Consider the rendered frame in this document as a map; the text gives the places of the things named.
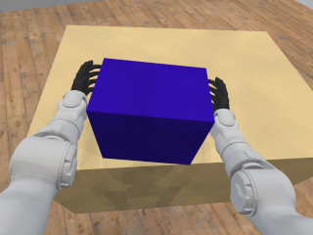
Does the left robot forearm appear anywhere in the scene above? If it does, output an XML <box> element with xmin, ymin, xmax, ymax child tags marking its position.
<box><xmin>9</xmin><ymin>90</ymin><xmax>88</xmax><ymax>182</ymax></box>

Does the robot left upper arm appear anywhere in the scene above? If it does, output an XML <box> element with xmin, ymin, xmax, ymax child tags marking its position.
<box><xmin>0</xmin><ymin>135</ymin><xmax>77</xmax><ymax>235</ymax></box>

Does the carton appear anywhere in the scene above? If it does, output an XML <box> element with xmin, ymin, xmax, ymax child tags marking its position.
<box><xmin>86</xmin><ymin>58</ymin><xmax>215</xmax><ymax>165</ymax></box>

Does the right robot forearm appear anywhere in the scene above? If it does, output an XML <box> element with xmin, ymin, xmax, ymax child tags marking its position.
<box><xmin>209</xmin><ymin>109</ymin><xmax>296</xmax><ymax>206</ymax></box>

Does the pedestal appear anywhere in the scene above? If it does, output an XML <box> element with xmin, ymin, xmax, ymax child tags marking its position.
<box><xmin>26</xmin><ymin>24</ymin><xmax>313</xmax><ymax>214</ymax></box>

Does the left robot hand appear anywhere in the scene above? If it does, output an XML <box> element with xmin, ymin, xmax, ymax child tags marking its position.
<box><xmin>70</xmin><ymin>60</ymin><xmax>102</xmax><ymax>97</ymax></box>

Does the right robot hand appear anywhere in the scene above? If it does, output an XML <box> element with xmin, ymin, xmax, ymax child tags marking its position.
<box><xmin>208</xmin><ymin>76</ymin><xmax>230</xmax><ymax>113</ymax></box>

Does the robot right upper arm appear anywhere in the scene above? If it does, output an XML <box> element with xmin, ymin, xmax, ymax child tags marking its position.
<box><xmin>230</xmin><ymin>168</ymin><xmax>313</xmax><ymax>235</ymax></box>

